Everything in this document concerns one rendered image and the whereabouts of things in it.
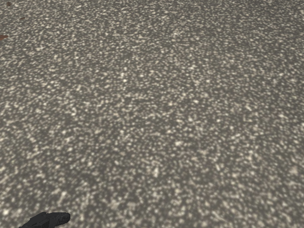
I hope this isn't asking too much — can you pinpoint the robot left hand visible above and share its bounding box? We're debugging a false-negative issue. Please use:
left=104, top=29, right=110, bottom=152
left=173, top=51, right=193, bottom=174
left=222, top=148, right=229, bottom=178
left=19, top=212, right=70, bottom=228

